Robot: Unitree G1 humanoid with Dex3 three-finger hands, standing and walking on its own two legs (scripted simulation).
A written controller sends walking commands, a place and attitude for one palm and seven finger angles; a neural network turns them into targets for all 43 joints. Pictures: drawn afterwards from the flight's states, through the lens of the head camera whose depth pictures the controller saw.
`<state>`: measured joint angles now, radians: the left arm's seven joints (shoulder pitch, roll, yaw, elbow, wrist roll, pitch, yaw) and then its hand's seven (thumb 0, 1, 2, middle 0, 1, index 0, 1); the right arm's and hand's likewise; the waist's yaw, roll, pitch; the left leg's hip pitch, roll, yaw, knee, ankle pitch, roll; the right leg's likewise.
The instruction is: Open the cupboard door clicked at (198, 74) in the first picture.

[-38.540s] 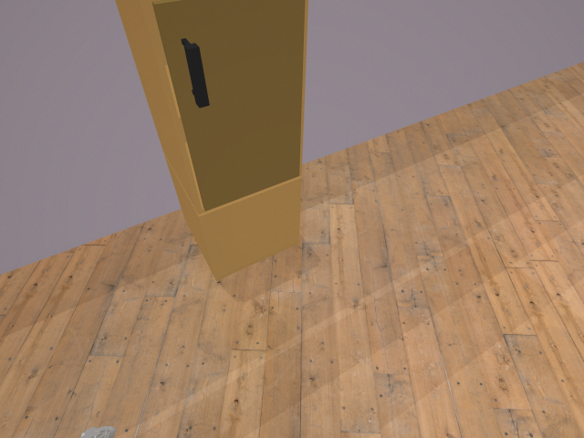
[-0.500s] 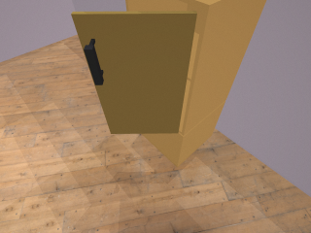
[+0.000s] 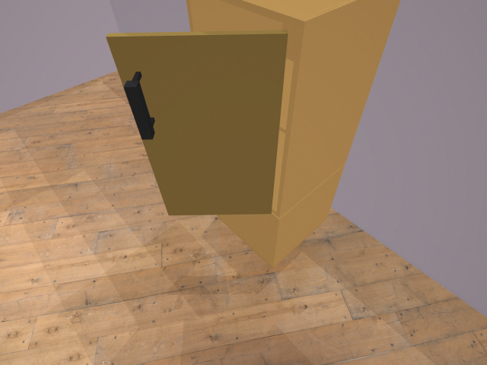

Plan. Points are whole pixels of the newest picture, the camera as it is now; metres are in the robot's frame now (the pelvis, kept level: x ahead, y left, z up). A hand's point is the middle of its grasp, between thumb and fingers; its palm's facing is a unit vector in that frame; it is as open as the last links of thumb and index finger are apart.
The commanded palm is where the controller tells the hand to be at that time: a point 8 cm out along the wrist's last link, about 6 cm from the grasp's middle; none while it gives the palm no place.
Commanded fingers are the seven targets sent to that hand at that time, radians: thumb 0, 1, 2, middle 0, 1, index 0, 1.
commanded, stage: look again from close up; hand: left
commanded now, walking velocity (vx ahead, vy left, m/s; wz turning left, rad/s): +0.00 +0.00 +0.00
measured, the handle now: (142, 106) +0.60 +0.25 +0.11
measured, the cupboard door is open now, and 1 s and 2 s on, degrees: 48 48 48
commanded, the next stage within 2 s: raise the hand with hooked fingers in 0.50 s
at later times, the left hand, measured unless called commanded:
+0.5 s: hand out of the picture +0.02 +0.16 -0.17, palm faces +0.01 -0.98 -0.19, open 7.3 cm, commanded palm none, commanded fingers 0.00 0.90 0.90 -0.20 -0.30 -0.20 -0.30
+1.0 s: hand (142, 339) +0.17 +0.17 -0.03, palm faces +0.04 -1.00 +0.03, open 8.4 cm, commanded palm +0.14 +0.25 -0.02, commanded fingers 0.00 0.41 0.69 -0.23 -0.62 -0.23 -0.62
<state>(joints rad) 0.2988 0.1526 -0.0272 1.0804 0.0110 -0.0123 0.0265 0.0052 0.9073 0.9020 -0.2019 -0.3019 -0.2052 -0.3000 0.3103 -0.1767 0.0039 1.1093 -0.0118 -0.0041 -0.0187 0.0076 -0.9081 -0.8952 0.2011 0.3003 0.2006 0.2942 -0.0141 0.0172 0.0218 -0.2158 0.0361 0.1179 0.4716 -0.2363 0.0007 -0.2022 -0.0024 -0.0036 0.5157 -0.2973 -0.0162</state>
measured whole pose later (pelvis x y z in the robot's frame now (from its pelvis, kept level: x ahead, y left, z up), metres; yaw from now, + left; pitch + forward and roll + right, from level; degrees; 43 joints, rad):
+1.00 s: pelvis -0.02 -0.01 -0.06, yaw +4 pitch +9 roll +1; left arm 0.38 0.18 0.13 0.13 -0.27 -0.43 -0.34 0.01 0.64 0.79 -0.22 -0.48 -0.23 -0.48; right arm 0.14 -0.27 -0.07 0.51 0.03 -0.22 -0.03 0.01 -0.90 -0.90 0.20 0.30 0.20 0.29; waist 0.01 -0.03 -0.13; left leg -0.72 0.04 0.04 1.01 -0.44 -0.02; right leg -0.67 -0.02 -0.07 1.04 -0.54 -0.04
